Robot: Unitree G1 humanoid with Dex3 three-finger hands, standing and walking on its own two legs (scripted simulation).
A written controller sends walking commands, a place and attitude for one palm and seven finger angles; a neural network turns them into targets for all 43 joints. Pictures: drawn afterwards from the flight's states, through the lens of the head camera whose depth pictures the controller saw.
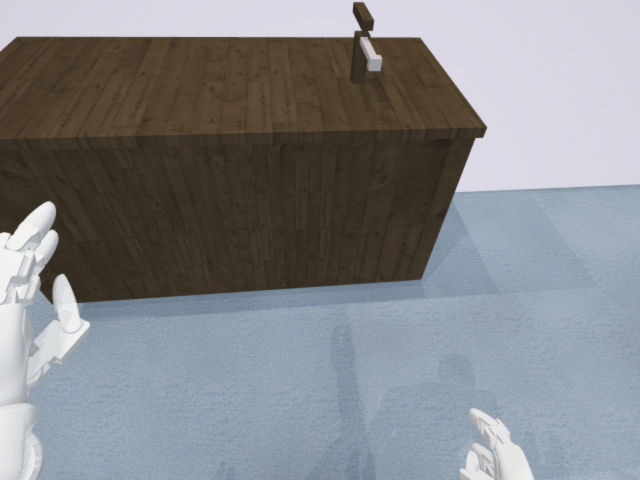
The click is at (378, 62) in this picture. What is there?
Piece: tap's lever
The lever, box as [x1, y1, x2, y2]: [367, 55, 381, 70]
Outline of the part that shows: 368,55 368,69 380,70 380,55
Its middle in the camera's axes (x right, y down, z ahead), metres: +0.13 -0.41 +0.91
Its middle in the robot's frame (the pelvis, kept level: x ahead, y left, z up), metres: +0.98 -0.06 +0.10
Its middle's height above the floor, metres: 0.87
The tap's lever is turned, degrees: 0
